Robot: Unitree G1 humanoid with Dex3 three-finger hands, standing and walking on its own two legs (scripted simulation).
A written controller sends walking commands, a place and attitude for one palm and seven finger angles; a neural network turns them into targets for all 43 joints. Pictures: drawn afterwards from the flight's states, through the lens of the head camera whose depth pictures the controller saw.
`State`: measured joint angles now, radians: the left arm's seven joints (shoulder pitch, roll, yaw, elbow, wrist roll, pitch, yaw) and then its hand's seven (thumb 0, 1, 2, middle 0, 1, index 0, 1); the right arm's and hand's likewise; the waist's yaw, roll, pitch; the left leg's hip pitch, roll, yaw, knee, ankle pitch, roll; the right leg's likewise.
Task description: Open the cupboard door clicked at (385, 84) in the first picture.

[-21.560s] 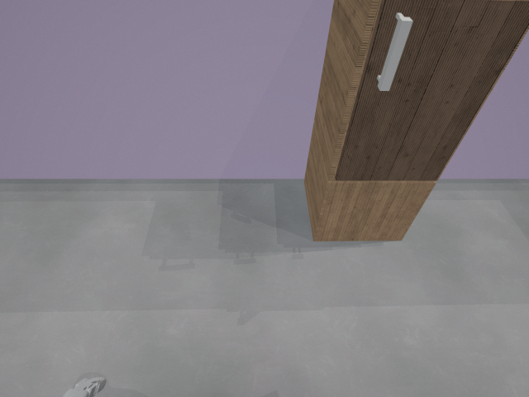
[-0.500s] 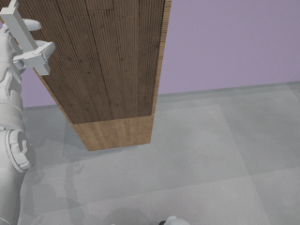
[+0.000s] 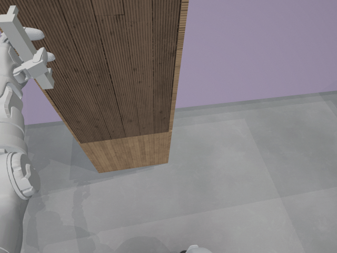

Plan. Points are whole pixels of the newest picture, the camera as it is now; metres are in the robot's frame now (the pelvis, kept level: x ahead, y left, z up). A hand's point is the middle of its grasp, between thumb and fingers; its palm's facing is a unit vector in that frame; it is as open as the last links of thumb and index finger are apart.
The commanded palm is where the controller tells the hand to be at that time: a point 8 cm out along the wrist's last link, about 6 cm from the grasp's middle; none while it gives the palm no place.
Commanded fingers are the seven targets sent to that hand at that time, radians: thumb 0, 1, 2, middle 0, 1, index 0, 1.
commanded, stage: pull the door open along its arc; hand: left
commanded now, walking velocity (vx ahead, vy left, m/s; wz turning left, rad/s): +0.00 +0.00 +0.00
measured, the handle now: (32, 51) +0.55 +0.26 +0.15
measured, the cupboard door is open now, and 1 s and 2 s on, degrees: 0 19 44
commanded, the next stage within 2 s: open thumb and fingers to let go in 1.38 s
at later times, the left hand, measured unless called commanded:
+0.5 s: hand (46, 88) +0.43 +0.21 +0.16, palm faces +0.35 -0.93 +0.09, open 6.1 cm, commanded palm +0.39 +0.26 +0.15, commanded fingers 0.00 0.90 0.90 -0.40 -1.35 -0.40 -1.35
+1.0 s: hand (59, 99) +0.40 +0.18 +0.15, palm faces +0.51 -0.86 +0.01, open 5.9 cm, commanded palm +0.33 +0.20 +0.15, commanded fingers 0.00 0.90 0.90 -0.40 -1.35 -0.40 -1.35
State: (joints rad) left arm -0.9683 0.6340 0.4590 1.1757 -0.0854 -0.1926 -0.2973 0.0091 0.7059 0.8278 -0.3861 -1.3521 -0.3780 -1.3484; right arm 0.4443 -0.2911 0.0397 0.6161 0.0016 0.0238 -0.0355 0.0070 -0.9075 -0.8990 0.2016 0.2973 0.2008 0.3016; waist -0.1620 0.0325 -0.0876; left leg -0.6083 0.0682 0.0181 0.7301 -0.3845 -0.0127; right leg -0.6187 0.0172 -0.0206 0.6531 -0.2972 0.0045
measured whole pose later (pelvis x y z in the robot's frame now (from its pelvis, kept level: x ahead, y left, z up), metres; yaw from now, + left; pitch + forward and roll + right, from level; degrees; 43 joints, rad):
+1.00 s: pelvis +0.00 -0.02 +0.02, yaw +1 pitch +4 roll +0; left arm -0.44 0.11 0.29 0.45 -0.06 -0.04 0.37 -0.01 0.72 0.76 -0.34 -1.35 -0.33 -1.33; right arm 0.37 -0.25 -0.03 0.73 -0.02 -0.03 -0.04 0.01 -0.91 -0.90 0.20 0.30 0.20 0.30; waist -0.03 0.06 -0.08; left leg -0.31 0.06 0.02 0.56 -0.33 -0.03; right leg -0.35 0.01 -0.02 0.54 -0.28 -0.02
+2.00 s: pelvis -0.02 -0.02 +0.02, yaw +4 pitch -4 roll +0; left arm -0.15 -0.13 -0.16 -0.02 0.05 0.24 0.59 0.00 -0.26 0.40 -0.34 -1.21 -0.34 -1.21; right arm 0.15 -0.19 0.01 0.71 -0.05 0.07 -0.04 0.02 -0.91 -0.90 0.20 0.30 0.20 0.30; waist 0.03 0.05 0.00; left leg -0.16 0.04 -0.03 0.52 -0.29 -0.03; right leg -0.17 -0.01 -0.08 0.50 -0.26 -0.01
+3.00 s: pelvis -0.02 -0.02 +0.02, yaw +2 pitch -4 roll +0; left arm 0.10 0.09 -0.14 -0.26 -0.08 0.19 0.07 -0.01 -0.50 0.30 -0.20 -0.34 -0.17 -0.31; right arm 0.15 -0.18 0.08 0.57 0.00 0.04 -0.03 0.02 -0.91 -0.90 0.20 0.30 0.20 0.30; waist 0.04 0.05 -0.01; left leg -0.15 0.04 0.00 0.52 -0.29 -0.03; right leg -0.19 -0.01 -0.04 0.53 -0.26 -0.01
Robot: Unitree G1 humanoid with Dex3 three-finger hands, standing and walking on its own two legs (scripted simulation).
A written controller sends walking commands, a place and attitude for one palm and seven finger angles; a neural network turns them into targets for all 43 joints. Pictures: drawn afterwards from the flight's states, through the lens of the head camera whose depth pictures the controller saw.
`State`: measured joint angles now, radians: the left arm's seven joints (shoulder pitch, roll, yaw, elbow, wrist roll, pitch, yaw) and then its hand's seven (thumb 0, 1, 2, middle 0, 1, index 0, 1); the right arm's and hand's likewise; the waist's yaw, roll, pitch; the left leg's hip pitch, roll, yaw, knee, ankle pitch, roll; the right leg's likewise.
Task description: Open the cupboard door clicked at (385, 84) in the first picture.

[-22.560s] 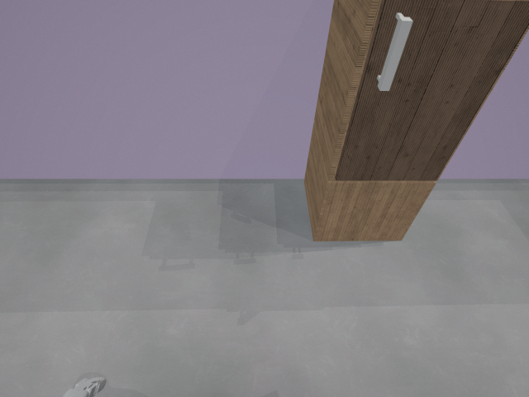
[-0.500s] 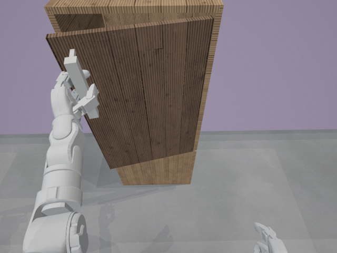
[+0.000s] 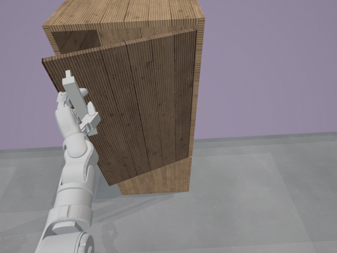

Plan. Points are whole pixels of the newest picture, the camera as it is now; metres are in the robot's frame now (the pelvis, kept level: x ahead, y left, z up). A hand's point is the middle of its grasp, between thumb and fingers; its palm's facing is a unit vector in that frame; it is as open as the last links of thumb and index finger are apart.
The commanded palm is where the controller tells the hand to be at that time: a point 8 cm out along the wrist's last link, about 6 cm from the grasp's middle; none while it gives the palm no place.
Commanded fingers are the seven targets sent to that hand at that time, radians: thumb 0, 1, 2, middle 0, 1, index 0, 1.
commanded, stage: pull the door open along its arc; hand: left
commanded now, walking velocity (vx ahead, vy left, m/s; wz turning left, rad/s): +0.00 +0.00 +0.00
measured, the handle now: (81, 104) +0.44 +0.24 +0.14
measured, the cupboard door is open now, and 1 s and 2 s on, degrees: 19 44 49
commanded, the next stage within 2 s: open thumb and fingers to let go in 0.38 s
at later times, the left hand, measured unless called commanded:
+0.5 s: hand (132, 155) +0.28 +0.08 +0.14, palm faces +0.37 -0.93 -0.01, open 6.7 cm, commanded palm +0.24 +0.13 +0.13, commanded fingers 0.00 0.76 0.84 -0.39 -1.34 -0.39 -1.34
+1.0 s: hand (126, 147) +0.30 +0.10 +0.14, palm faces +0.46 -0.89 -0.01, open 12.4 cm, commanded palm +0.25 +0.13 +0.13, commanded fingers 0.00 -0.50 0.30 -0.26 -0.95 -0.26 -0.95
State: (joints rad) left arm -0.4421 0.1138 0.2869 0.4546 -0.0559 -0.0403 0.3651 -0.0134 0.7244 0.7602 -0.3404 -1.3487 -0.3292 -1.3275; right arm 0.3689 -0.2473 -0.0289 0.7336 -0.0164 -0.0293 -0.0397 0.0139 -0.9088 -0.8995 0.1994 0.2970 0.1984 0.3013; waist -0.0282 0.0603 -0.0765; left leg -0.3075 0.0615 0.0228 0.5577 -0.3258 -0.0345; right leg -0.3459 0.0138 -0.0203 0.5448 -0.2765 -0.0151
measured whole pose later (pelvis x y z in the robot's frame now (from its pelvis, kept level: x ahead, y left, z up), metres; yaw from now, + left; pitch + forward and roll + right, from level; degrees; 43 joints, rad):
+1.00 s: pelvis -0.02 +0.00 +0.00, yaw +4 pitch -4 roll +0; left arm -0.15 -0.13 -0.16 -0.02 0.05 0.24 0.59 0.00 -0.26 0.40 -0.34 -1.21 -0.34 -1.21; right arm 0.15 -0.19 0.01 0.71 -0.05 0.07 -0.04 0.02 -0.91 -0.90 0.20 0.30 0.20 0.30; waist 0.03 0.05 0.00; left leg -0.16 0.04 -0.03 0.52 -0.29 -0.03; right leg -0.17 -0.01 -0.08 0.50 -0.26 -0.01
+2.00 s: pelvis -0.02 +0.00 +0.00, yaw +2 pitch -4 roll +0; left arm 0.10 0.09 -0.14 -0.26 -0.08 0.19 0.07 -0.01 -0.50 0.30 -0.20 -0.34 -0.17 -0.31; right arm 0.15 -0.18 0.08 0.57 0.00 0.04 -0.03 0.02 -0.91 -0.90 0.20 0.30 0.20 0.30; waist 0.04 0.05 -0.01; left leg -0.15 0.04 0.00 0.52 -0.29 -0.03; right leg -0.19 -0.01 -0.04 0.53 -0.26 -0.01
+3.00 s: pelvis -0.02 +0.01 +0.00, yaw +3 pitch -4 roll -1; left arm 0.38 0.22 0.16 -0.44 -0.25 0.09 -0.17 -0.01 -0.50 0.30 -0.15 -0.30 -0.15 -0.30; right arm 0.22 -0.21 0.08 0.59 0.02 -0.24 -0.07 0.02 -0.91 -0.90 0.20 0.30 0.20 0.30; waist 0.06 0.05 -0.02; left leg -0.20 0.03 -0.02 0.60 -0.33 -0.02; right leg -0.21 -0.02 -0.06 0.57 -0.29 0.00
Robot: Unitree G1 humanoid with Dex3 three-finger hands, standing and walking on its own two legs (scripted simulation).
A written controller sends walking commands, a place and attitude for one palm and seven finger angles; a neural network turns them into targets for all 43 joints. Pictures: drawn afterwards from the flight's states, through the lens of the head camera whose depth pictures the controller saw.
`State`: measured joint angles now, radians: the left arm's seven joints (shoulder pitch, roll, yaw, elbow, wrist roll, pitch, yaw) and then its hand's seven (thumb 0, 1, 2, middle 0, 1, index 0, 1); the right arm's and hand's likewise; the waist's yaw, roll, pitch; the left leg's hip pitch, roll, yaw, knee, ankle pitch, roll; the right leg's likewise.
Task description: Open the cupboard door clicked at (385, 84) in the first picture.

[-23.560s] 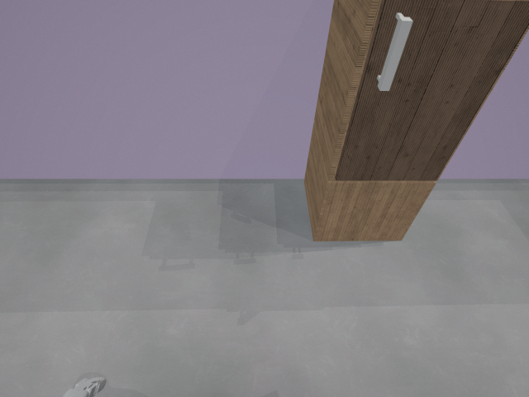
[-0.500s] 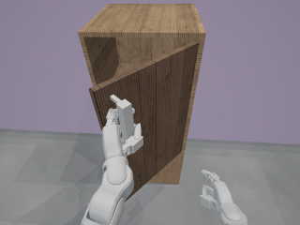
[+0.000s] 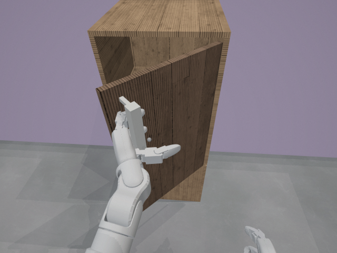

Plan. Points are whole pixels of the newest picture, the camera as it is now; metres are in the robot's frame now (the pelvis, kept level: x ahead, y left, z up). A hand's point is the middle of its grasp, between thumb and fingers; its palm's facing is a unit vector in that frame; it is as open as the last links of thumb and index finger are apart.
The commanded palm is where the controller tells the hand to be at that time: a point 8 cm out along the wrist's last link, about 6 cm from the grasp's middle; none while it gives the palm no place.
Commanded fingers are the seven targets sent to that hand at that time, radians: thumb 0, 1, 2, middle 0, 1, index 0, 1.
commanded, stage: open thumb and fingers to let go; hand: left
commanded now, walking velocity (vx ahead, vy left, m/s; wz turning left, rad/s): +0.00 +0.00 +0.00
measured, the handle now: (133, 130) +0.36 +0.12 +0.13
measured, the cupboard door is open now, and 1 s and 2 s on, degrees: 44 49 48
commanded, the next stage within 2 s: slide the hand sideways off the handle in 0.30 s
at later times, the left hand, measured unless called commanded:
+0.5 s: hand (146, 146) +0.31 +0.08 +0.13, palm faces +0.19 -0.98 -0.06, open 15.0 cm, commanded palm +0.27 +0.11 +0.13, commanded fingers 0.00 -0.50 0.30 -0.15 -0.30 -0.15 -0.30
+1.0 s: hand (145, 162) +0.26 +0.08 +0.14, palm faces -0.06 -1.00 -0.04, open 16.2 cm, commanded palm +0.23 +0.14 +0.13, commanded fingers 0.00 -0.50 0.30 -0.15 -0.30 -0.15 -0.30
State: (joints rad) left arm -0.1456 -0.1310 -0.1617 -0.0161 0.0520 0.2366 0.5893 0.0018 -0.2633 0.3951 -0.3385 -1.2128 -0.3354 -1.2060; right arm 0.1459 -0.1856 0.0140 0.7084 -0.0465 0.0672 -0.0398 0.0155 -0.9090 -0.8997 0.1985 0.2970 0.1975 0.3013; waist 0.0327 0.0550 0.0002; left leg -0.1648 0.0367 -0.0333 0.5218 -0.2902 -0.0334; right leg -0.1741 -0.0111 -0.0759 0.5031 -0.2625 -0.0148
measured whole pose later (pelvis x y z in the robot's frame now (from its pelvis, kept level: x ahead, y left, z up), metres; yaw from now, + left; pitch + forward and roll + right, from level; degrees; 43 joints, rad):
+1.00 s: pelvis +0.00 +0.00 +0.00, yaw -2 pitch -4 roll +0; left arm 0.10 0.09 -0.14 -0.26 -0.08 0.19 0.07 -0.01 -0.50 0.30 -0.20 -0.34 -0.17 -0.31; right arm 0.15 -0.18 0.08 0.57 0.00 0.04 -0.03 0.02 -0.91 -0.90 0.20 0.30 0.20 0.30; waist 0.04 0.05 -0.01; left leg -0.15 0.04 0.00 0.52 -0.29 -0.03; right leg -0.19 -0.01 -0.04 0.53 -0.26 -0.01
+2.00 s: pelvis +0.00 +0.01 -0.01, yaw +0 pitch -4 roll -1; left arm 0.38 0.22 0.16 -0.44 -0.25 0.09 -0.17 -0.01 -0.50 0.30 -0.15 -0.30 -0.15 -0.30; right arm 0.22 -0.21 0.08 0.59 0.02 -0.24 -0.07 0.02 -0.91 -0.90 0.20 0.30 0.20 0.30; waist 0.06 0.05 -0.02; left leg -0.20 0.03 -0.02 0.60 -0.33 -0.02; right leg -0.21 -0.02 -0.06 0.57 -0.29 0.00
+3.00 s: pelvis +0.03 +0.01 +0.01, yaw -2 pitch -5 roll -1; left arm 0.43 0.33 0.34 -0.36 -0.03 -0.10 0.12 0.01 0.75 0.83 -0.21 -0.30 -0.20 -0.30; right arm 0.17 -0.22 0.02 0.66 -0.02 -0.11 -0.08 0.02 -0.91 -0.90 0.20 0.30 0.20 0.30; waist 0.08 0.06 0.05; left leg -0.04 0.04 0.01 0.39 -0.27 -0.02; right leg -0.06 0.00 -0.04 0.36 -0.22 0.00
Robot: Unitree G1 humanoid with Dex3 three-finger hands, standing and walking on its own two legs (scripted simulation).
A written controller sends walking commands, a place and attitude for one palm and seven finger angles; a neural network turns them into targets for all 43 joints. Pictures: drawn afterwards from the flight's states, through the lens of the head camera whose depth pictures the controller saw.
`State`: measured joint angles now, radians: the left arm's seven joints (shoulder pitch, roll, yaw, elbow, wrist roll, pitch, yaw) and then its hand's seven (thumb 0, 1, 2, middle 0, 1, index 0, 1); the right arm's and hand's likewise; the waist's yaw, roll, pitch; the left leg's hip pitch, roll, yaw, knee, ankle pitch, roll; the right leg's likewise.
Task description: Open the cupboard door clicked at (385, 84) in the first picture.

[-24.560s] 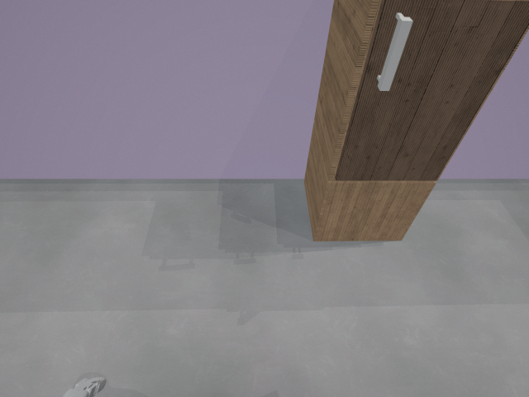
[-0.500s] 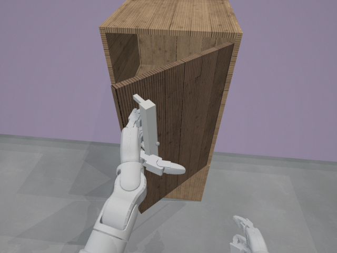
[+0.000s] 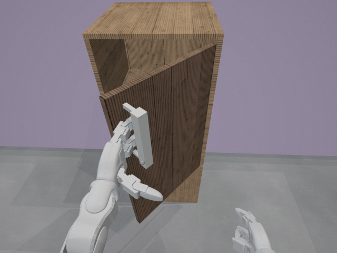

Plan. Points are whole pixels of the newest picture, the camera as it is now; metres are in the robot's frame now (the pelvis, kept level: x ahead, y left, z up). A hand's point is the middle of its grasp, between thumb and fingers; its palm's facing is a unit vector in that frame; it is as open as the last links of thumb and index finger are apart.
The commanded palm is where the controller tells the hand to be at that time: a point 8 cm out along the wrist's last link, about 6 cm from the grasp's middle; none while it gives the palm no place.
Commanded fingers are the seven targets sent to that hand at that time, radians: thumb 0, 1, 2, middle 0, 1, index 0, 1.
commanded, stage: slide the hand sideways off the handle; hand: left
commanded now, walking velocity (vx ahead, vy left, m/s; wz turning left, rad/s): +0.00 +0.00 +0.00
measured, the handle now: (137, 136) +0.34 +0.11 +0.13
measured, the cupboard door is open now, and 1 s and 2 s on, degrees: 49 48 48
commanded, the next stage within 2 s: draw the hand back to the body in 0.60 s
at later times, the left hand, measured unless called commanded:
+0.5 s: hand (116, 181) +0.22 +0.13 +0.13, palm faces +0.02 -1.00 -0.06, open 16.1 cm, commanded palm +0.17 +0.19 +0.13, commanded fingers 0.00 -0.50 0.30 -0.15 -0.30 -0.15 -0.30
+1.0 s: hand (80, 186) +0.20 +0.19 +0.14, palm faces +0.08 -0.99 -0.07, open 16.3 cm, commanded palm +0.16 +0.23 +0.14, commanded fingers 0.00 -0.50 0.30 -0.15 -0.30 -0.15 -0.30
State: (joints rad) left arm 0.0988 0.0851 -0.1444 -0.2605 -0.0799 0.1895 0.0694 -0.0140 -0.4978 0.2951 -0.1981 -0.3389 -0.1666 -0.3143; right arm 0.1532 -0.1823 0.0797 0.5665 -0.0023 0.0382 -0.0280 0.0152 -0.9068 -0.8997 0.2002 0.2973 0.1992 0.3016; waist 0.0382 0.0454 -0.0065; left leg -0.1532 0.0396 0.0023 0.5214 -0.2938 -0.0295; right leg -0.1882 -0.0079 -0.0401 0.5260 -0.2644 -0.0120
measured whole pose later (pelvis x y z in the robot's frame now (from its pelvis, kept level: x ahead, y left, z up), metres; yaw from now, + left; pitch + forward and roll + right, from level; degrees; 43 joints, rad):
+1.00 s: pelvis +0.00 +0.01 +0.00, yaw +2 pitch -4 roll -1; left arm 0.38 0.22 0.16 -0.44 -0.25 0.09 -0.17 -0.01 -0.50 0.30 -0.15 -0.30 -0.15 -0.30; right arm 0.22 -0.21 0.08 0.59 0.02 -0.24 -0.07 0.02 -0.91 -0.90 0.20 0.30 0.20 0.30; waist 0.06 0.05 -0.02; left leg -0.20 0.03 -0.02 0.60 -0.33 -0.02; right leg -0.21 -0.02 -0.06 0.57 -0.29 0.00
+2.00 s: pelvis +0.03 +0.01 +0.01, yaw +0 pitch -5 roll -1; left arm 0.43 0.33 0.34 -0.36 -0.03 -0.10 0.12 0.01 0.75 0.83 -0.21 -0.30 -0.20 -0.30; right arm 0.17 -0.22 0.02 0.66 -0.02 -0.11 -0.08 0.02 -0.91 -0.90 0.20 0.30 0.20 0.30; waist 0.08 0.06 0.05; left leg -0.04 0.04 0.01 0.39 -0.27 -0.02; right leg -0.06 0.00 -0.04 0.36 -0.22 0.00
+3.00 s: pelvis -0.07 +0.03 -0.01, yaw -1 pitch -1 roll +0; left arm 0.54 0.41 0.45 -0.52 0.00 -0.21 0.14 0.01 0.89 0.89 -0.21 -0.30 -0.21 -0.30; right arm 0.18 -0.21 0.00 0.53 0.00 -0.04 -0.08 0.01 -0.91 -0.90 0.20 0.30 0.20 0.30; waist 0.02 -0.01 0.08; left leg -0.36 0.01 0.04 0.60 -0.22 0.03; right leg -0.37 -0.04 0.00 0.54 -0.14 0.04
